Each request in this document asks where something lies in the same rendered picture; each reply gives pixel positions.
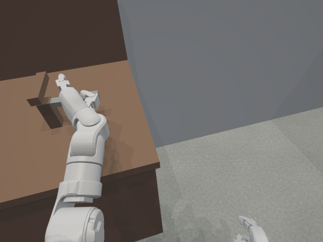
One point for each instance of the robot right hand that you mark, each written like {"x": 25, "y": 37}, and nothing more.
{"x": 256, "y": 233}

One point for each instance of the left robot upper arm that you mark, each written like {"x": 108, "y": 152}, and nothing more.
{"x": 76, "y": 224}

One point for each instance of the counter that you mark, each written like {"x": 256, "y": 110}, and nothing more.
{"x": 82, "y": 39}

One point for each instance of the robot left hand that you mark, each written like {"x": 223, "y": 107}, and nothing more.
{"x": 71, "y": 99}

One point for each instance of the robot left forearm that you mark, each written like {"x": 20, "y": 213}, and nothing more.
{"x": 85, "y": 158}

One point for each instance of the tap lever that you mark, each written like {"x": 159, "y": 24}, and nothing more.
{"x": 55, "y": 102}

